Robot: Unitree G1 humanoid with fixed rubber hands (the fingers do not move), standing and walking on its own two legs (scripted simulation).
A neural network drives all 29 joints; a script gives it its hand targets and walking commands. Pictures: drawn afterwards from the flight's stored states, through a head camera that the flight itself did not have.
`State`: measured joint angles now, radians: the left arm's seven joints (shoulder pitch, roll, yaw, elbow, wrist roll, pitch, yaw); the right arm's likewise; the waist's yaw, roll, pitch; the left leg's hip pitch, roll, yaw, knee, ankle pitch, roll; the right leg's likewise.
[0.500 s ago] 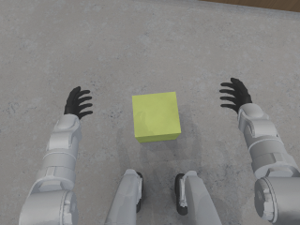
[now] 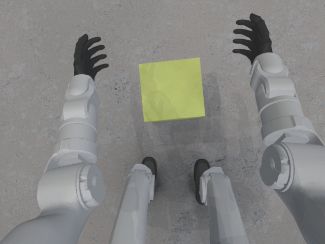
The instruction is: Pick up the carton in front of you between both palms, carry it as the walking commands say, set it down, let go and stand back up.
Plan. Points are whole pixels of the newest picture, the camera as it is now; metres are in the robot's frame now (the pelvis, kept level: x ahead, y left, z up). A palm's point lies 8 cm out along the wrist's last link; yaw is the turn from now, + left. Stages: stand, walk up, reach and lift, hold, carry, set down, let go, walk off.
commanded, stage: reach and lift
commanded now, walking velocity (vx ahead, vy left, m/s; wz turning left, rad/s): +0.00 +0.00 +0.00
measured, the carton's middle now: (171, 95) +0.48 +0.03 -0.49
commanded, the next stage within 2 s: none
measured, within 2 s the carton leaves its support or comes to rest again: leaves its support in 1.50 s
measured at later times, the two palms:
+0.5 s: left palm (115, 94) +0.46 +0.22 -0.36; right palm (227, 83) +0.51 -0.16 -0.36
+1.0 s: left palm (123, 93) +0.48 +0.21 -0.42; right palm (218, 85) +0.51 -0.14 -0.42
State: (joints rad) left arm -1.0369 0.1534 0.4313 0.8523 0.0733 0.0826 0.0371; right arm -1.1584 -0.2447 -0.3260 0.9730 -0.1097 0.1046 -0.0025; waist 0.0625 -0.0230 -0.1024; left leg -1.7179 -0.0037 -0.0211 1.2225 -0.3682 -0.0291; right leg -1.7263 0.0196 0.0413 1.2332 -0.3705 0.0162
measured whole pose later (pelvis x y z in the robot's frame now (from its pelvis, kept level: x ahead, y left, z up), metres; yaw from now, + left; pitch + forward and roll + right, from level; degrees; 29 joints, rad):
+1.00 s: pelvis -0.04 +0.00 -0.25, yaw +1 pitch +39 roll +1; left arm -1.38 0.31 0.13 1.12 -0.24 0.01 0.13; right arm -1.45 -0.37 -0.02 1.16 0.22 0.03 -0.11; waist 0.05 0.00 0.31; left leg -2.29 -0.03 -0.03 2.19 -0.58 -0.05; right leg -2.29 0.04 0.05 2.21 -0.59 0.04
